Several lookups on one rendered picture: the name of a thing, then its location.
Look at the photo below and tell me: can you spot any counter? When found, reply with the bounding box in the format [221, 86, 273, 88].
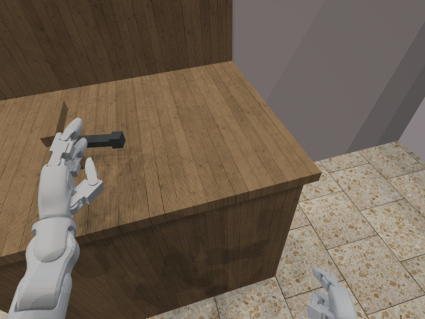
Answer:
[0, 0, 322, 319]

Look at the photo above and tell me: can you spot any right robot hand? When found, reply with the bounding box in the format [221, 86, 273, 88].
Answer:
[307, 267, 358, 319]

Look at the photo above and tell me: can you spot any left robot hand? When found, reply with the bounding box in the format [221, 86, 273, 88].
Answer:
[38, 118, 104, 220]

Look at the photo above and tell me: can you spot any left robot forearm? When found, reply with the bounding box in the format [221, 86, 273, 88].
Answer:
[7, 217, 80, 319]

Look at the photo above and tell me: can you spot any tap lever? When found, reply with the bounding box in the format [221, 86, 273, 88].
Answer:
[74, 131, 126, 149]

